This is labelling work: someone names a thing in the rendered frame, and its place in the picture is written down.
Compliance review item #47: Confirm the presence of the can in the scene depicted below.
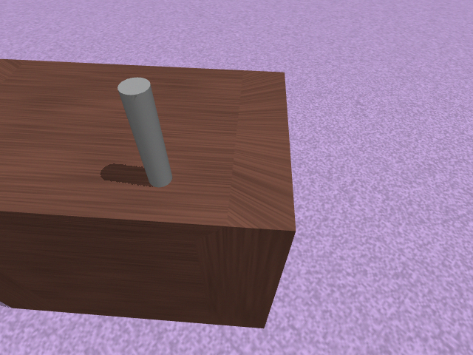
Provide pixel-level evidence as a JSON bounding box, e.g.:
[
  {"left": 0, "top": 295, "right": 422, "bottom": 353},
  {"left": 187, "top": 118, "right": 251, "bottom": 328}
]
[{"left": 118, "top": 78, "right": 172, "bottom": 187}]

